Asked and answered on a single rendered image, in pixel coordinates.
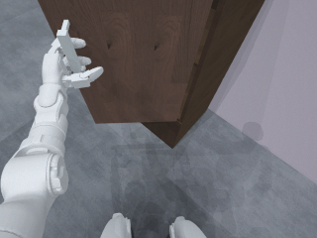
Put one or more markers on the robot left upper arm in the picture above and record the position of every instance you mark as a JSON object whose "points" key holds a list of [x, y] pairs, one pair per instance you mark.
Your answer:
{"points": [[30, 186]]}

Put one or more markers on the cupboard door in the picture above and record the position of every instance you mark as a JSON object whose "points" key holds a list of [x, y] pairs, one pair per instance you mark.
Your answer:
{"points": [[147, 49]]}

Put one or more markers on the robot left hand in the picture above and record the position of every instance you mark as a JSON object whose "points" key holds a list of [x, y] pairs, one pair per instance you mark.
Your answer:
{"points": [[54, 67]]}

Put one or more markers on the left robot thigh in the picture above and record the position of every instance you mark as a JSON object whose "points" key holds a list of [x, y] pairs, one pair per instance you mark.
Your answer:
{"points": [[118, 227]]}

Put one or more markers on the handle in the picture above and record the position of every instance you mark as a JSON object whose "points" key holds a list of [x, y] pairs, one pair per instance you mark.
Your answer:
{"points": [[68, 48]]}

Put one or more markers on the robot left forearm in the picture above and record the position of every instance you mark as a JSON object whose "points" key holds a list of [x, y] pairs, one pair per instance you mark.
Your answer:
{"points": [[49, 129]]}

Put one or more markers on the right robot shin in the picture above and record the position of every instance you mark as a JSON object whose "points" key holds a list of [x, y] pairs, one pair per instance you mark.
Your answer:
{"points": [[179, 218]]}

